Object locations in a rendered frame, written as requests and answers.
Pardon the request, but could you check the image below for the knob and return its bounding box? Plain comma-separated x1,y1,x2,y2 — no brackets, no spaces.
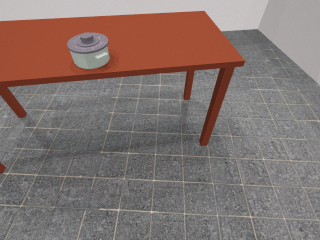
80,32,94,42

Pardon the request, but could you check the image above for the lid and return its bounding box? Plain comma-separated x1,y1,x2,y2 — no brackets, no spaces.
67,32,109,54

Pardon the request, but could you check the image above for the table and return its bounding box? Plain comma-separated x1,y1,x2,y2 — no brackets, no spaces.
0,11,245,174

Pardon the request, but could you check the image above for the pot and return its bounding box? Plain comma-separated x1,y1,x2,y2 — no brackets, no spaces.
70,46,110,69

